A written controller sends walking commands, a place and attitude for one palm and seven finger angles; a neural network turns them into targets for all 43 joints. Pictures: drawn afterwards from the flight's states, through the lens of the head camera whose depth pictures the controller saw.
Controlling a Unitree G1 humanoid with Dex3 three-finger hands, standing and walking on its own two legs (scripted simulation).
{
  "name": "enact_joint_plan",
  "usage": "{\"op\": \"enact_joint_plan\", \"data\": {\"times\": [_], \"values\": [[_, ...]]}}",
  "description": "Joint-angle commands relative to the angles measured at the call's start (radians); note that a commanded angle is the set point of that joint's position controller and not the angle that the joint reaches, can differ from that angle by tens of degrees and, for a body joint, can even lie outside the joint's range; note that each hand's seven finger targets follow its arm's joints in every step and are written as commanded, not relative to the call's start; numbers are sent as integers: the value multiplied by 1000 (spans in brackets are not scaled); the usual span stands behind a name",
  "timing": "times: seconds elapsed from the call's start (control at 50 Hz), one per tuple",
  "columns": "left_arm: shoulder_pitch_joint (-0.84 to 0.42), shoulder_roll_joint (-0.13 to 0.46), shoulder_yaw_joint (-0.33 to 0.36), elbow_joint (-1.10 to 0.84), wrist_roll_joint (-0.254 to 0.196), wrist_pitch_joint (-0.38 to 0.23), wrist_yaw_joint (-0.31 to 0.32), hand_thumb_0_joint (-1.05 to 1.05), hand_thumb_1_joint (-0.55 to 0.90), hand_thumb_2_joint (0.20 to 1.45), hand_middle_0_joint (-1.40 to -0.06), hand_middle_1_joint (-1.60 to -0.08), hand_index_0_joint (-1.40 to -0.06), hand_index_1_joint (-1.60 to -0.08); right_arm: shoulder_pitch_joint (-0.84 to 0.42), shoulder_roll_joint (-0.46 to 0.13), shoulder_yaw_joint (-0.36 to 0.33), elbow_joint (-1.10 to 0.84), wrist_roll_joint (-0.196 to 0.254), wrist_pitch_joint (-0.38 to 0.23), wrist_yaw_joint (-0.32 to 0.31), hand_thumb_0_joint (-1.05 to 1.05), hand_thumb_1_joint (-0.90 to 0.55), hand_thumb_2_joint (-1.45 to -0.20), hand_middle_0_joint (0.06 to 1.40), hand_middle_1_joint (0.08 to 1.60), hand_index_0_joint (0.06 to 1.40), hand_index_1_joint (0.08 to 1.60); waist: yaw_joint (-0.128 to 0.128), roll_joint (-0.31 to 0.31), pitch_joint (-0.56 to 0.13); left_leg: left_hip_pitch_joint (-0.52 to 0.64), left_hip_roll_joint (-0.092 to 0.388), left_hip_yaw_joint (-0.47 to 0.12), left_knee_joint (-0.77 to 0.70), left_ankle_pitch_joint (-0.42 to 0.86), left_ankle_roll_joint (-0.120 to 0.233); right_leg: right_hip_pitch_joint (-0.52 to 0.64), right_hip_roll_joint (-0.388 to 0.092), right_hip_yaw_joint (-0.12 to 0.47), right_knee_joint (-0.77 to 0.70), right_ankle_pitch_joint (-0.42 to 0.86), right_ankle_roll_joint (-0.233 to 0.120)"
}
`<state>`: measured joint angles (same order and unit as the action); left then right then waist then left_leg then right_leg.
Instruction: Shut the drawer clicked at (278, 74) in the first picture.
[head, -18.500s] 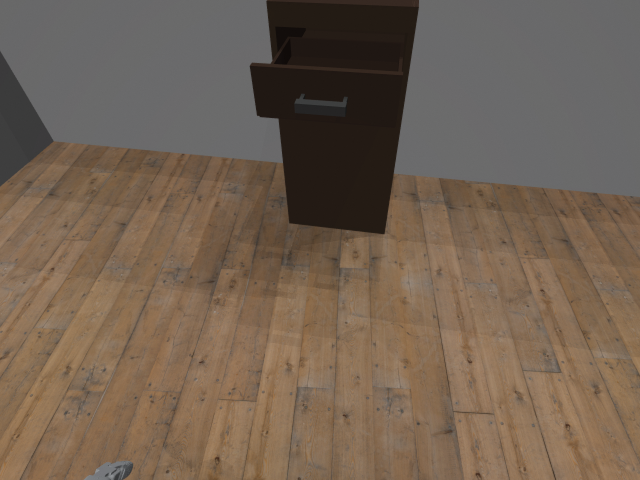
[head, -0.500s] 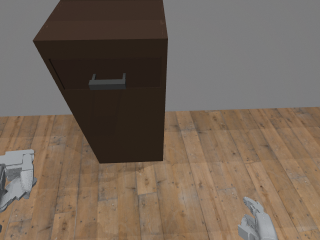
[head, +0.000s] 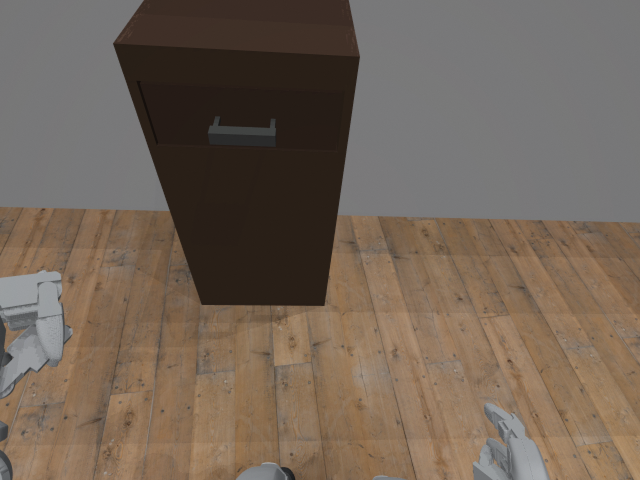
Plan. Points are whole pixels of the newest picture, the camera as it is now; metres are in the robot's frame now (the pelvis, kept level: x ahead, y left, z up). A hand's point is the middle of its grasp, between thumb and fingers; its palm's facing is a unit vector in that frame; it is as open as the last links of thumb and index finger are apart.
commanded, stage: step back with the hand held close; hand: left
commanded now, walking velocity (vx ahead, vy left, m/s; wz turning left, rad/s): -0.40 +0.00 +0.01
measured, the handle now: (244, 129) +0.74 +0.18 +0.00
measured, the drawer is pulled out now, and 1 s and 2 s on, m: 0.00 0.00 0.00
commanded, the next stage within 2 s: stop stepping back and stand still in 0.20 s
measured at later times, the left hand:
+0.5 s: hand out of the picture +0.09 +0.22 +0.18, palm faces +0.23 -0.84 -0.50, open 3.2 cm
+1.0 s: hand out of the picture +0.04 +0.23 +0.18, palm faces +0.28 -0.79 -0.54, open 3.2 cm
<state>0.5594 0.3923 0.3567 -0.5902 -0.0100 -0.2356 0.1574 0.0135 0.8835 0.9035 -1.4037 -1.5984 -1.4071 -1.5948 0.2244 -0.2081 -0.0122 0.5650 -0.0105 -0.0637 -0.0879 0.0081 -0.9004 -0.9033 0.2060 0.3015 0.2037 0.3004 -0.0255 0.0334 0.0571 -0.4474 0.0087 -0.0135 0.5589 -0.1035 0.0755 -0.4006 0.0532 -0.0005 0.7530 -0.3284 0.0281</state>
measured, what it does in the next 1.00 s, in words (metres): walks backwards: right foot, then left foot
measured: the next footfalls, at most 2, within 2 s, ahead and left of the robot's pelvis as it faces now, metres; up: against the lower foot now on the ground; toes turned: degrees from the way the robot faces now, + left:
right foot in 0.20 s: -0.08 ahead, -0.12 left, +0.00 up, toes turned -12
left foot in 0.70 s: -0.12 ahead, +0.13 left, +0.00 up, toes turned +3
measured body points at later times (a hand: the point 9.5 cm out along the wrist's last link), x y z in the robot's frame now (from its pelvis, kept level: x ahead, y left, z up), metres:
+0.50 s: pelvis -0.11 +0.00 +0.00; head -0.10 +0.02 +0.45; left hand +0.08 +0.27 +0.21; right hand +0.05 -0.24 -0.06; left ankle +0.06 +0.07 -0.71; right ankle -0.12 -0.10 -0.73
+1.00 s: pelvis -0.16 +0.02 +0.00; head -0.15 +0.01 +0.45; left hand +0.02 +0.28 +0.21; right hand -0.04 -0.21 -0.11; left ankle -0.14 +0.14 -0.70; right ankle -0.13 -0.08 -0.73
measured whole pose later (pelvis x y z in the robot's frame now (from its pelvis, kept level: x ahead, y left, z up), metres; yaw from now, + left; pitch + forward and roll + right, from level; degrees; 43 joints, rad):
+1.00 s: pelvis -0.16 +0.02 +0.00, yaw -4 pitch -1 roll -1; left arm 0.67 0.45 0.40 -0.62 -0.02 -0.24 0.14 0.01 0.88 0.90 -1.40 -1.60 -1.41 -1.59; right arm 0.27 -0.17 0.01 0.65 -0.01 -0.07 -0.05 0.01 -0.90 -0.90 0.21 0.30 0.21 0.30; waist -0.01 0.02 0.01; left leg -0.43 0.03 -0.02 0.92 -0.41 0.01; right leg -0.33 0.00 -0.11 0.59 -0.24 -0.05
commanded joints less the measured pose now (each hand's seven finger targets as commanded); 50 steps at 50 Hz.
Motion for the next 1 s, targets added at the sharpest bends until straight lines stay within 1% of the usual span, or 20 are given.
{"op": "enact_joint_plan", "data": {"times": [0.0, 0.12, 0.18, 0.22, 0.24, 0.28, 0.32, 0.36, 0.42, 0.46, 0.48, 0.54, 0.62, 0.64, 0.68, 0.76, 0.86, 0.88, 0.92, 0.98], "values": [[79, 168, 182, -245, -11, -86, 22, 0, 900, 900, -1400, -1600, -1400, -1600, -112, -123, -57, -168, -5, -91, 6, 0, -900, -900, 200, 300, 200, 300, 34, 130, -175, -126, 267, -294, -392, -490, 77, 228, 28, 32, 195, -116, -14], [114, 152, 132, -226, -63, -96, -2, 0, 900, 900, -1400, -1600, -1400, -1600, -82, -111, -45, -84, -14, -99, 36, 0, -900, -900, 200, 300, 200, 300, 22, 166, -192, 157, 175, -150, -328, -257, -63, 189, -7, -21, -420, -122, -65], [6, 215, 158, -243, -61, -124, 6, 0, 900, 900, -1400, -1600, -1400, -1600, -76, -77, -31, -43, -9, -67, 30, 0, -900, -900, 200, 300, 200, 300, 13, -144, -222, 322, 48, -5, 138, -100, -90, -51, -315, 234, -543, 336, -130], [-59, 200, 126, -243, -51, -136, -2, 0, 900, 900, -1400, -1600, -1400, -1600, -107, -72, -19, -60, -1, -93, 8, 0, -900, -900, 200, 300, 200, 300, 2, -167, -238, 317, 16, 52, 86, -55, -79, 61, -229, 50, -403, 649, -79], [-33, 209, 139, -238, -52, -114, -11, 0, 900, 900, -1400, -1600, -1400, -1600, -108, -110, -39, -74, 5, -90, -1, 0, -900, -900, 200, 300, 200, 300, -2, -201, -267, 380, 24, 48, -30, 247, -62, 83, -141, -10, -313, 687, -16], [-19, 223, 152, -263, -61, -70, -25, 0, 900, 900, -1400, -1600, -1400, -1600, -150, -138, -41, -107, 8, -78, -3, 0, -900, -900, 200, 300, 200, 300, 28, 57, -308, 543, 134, -111, -141, 715, -2, 17, 15, -39, -98, 277, 29], [96, 188, 154, -193, -68, -67, -31, 0, 900, 900, -1400, -1600, -1400, -1600, -103, -121, -41, -102, -6, -99, 23, 0, -900, -900, 200, 300, 200, 300, 43, 188, -319, 423, 261, -262, -330, 180, 41, 67, 33, 38, 84, -306, -16], [142, 199, 200, -238, -81, -34, -13, 0, 900, 900, -1400, -1600, -1400, -1600, -136, -114, -33, -135, -11, -80, 28, 0, -900, -900, 200, 300, 200, 300, 46, 201, -236, 126, 226, -231, -484, -430, -10, 219, 24, -17, 1, -265, -55], [244, 192, 203, -237, -79, -11, -9, 0, 900, 900, -1400, -1600, -1400, -1600, -147, -102, -29, -165, 6, -47, 30, 0, -900, -900, 200, 300, 200, 300, 37, 125, -191, 2, 41, 25, -239, -448, -110, 306, -21, -55, -361, -178, -81], [193, 191, 176, -261, -74, 4, -6, 0, 900, 900, -1400, -1600, -1400, -1600, -150, -98, -45, -143, 8, -6, 26, 0, -900, -900, 200, 300, 200, 300, 30, -270, -82, 97, -89, 20, 506, -307, -121, -250, -416, 437, -712, -490, -199], [107, 188, 180, -284, -66, 1, 2, 0, 900, 900, -1400, -1600, -1400, -1600, -137, -106, -44, -117, -1, -4, 29, 0, -900, -900, 200, 300, 200, 300, 22, -230, -60, 19, -57, -39, 665, -294, -112, -295, -451, 451, -706, -482, -240], [18, 149, 132, -138, -38, 8, 6, 0, 900, 900, -1400, -1600, -1400, -1600, -107, -89, -25, -102, 0, -25, 9, 0, -900, -900, 200, 300, 200, 300, -27, -209, -37, 68, 53, -3, 458, -237, -87, -232, -296, 134, -580, -393, -137], [-173, 97, 39, -93, -6, -7, 25, 0, 900, 900, -1400, -1600, -1400, -1600, -93, -117, -19, -55, 1, -90, -23, 0, -900, -900, 200, 300, 200, 300, -7, -43, -2, 175, 32, 75, -83, -287, -38, -56, -227, 30, -388, -295, -111], [-202, 96, 27, -122, -5, -14, 29, 0, 900, 900, -1400, -1600, -1400, -1600, -68, -131, -24, -65, 3, -105, -29, 0, -900, -900, 200, 300, 200, 300, -9, 77, -25, 214, 43, 29, -197, -333, -29, -17, -178, 5, -244, -239, -89], [-217, 118, 28, -250, 10, -34, 35, 0, 900, 900, -1400, -1600, -1400, -1600, -42, -140, -28, -106, 8, -122, -22, 0, -900, -900, 200, 300, 200, 300, -9, 349, -38, 301, 324, -447, -365, -433, 92, -219, -48, -62, 173, -207, -22], [29, 174, 131, -363, -7, -43, 18, 0, 900, 900, -1400, -1600, -1400, -1600, -72, -102, -33, -95, -1, -150, 37, 0, -900, -900, 200, 300, 200, 300, 12, 152, -99, 284, 297, -344, -284, -28, 111, -173, -106, 10, 213, -84, -25], [193, 151, 165, -210, -18, -27, 23, 0, 900, 900, -1400, -1600, -1400, -1600, -92, -107, -28, -106, -2, -91, 36, 0, -900, -900, 200, 300, 200, 300, 27, 194, -95, -118, 185, -87, -228, -466, 21, 350, -28, -128, -156, -68, -40], [190, 150, 166, -159, -17, -21, 24, 0, 900, 900, -1400, -1600, -1400, -1600, -101, -98, -28, -113, 0, -79, 26, 0, -900, -900, 200, 300, 200, 300, 35, 109, -89, -211, 139, -40, -102, -519, -3, 437, -55, -70, -228, -130, -63], [113, 186, 187, -102, -28, -6, 20, 0, 900, 900, -1400, -1600, -1400, -1600, -103, -95, -49, -112, 12, -53, 19, 0, -900, -900, 200, 300, 200, 300, 24, -343, -60, -308, -21, 37, 462, -448, -54, 294, -410, 555, -598, -450, -218], [-40, 186, 188, -84, -24, -34, 15, 0, 900, 900, -1400, -1600, -1400, -1600, -71, -96, -38, -52, 1, -63, 24, 0, -900, -900, 200, 300, 200, 300, -18, -215, -145, -144, 37, -5, 545, -295, -64, 195, -378, 353, -529, -254, -196]]}}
